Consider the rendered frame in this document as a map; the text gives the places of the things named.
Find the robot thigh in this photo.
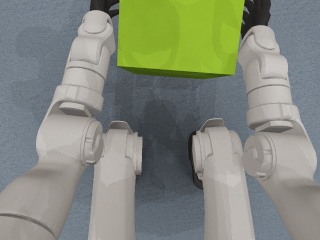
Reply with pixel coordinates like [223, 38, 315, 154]
[192, 126, 256, 240]
[88, 129, 143, 240]

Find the carton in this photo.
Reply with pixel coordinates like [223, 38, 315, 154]
[117, 0, 245, 80]

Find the robot right thigh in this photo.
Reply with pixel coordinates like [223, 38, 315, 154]
[192, 126, 256, 240]

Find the right robot upper arm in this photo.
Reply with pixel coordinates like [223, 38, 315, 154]
[241, 131, 320, 240]

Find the robot left thigh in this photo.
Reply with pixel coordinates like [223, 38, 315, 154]
[88, 129, 143, 240]

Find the robot right forearm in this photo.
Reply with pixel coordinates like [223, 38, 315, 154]
[237, 25, 317, 167]

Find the robot left hand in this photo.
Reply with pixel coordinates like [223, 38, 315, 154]
[89, 0, 120, 18]

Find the robot right hand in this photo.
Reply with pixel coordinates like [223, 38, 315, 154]
[240, 0, 271, 40]

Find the robot left forearm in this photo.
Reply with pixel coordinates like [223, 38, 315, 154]
[36, 10, 116, 156]

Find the left robot upper arm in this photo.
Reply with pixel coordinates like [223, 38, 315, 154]
[0, 113, 104, 240]

